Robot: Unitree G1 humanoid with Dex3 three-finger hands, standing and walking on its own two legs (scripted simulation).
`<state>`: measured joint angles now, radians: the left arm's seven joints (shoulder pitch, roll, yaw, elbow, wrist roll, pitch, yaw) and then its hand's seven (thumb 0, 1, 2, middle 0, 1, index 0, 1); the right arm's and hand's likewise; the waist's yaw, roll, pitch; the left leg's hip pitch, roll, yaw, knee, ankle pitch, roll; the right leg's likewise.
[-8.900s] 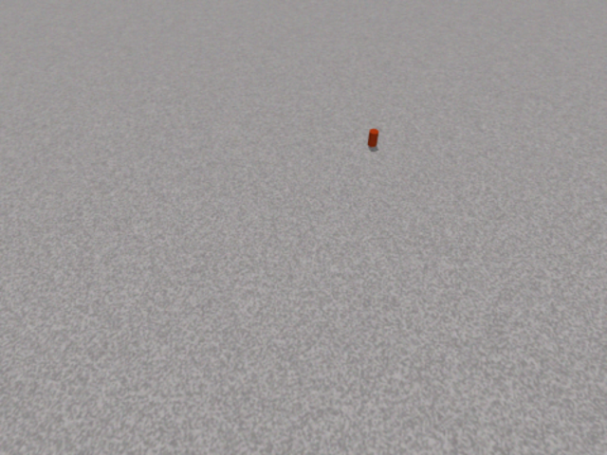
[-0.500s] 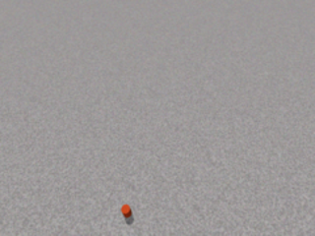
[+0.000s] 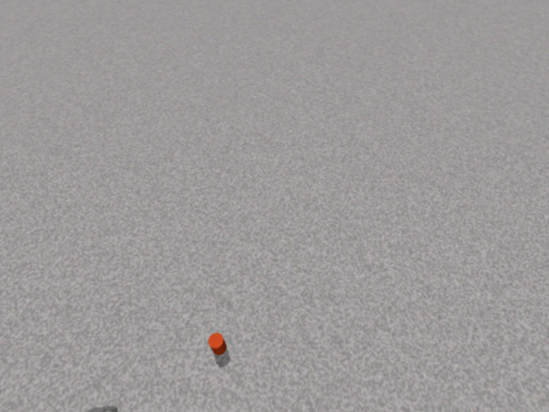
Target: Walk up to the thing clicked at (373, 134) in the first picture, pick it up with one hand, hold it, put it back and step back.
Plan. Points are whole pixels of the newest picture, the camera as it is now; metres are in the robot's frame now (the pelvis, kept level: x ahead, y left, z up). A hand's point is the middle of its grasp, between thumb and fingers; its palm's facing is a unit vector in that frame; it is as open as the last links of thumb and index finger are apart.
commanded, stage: walk up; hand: left
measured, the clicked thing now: (217, 344) +0.40 +0.23 -0.73
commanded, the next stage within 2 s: stand in 1.00 s
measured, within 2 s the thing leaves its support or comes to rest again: neither
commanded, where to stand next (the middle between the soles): +0.01 -0.01 m, yaw +0 degrees
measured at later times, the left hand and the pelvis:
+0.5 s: hand out of the picture +0.07 +0.26 -0.16, palm faces +0.00 -0.95 -0.33, open 7.4 cm; pelvis -0.01 +0.00 -0.01, yaw +1 degrees
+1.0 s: hand out of the picture +0.08 +0.27 -0.17, palm faces +0.02 -0.95 -0.32, open 7.4 cm; pelvis -0.01 +0.01 -0.01, yaw +2 degrees
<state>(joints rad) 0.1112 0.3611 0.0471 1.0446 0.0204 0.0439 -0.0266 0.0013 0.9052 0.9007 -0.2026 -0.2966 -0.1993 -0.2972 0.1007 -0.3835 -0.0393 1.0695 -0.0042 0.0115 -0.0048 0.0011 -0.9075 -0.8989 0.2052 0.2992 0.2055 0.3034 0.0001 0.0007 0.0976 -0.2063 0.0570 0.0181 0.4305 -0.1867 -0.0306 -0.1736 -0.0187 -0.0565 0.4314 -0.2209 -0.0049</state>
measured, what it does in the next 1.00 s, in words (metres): stands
